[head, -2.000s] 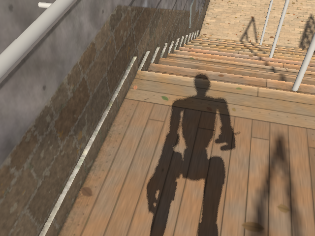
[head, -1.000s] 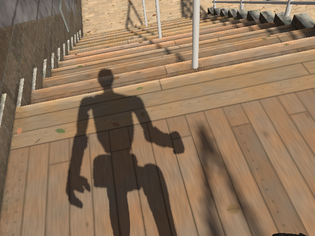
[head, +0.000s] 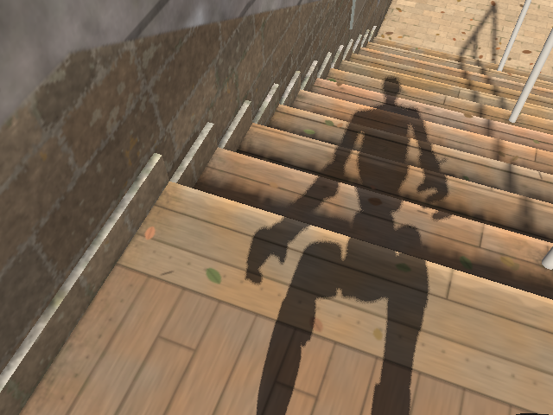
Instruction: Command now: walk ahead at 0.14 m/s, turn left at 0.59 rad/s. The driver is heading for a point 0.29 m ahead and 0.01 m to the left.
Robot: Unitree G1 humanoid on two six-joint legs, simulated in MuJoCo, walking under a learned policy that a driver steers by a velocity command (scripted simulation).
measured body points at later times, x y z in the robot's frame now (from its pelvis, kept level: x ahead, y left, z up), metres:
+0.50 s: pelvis +0.07 +0.01 -0.01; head +0.09 +0.02 +0.43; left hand +0.16 +0.30 -0.12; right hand +0.28 -0.22 -0.11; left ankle +0.12 +0.13 -0.74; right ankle +0.10 -0.12 -0.74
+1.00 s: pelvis +0.09 -0.01 -0.01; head +0.10 +0.00 +0.44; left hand +0.14 +0.26 -0.13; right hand +0.25 -0.25 -0.13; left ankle +0.12 +0.13 -0.74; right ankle +0.10 -0.12 -0.74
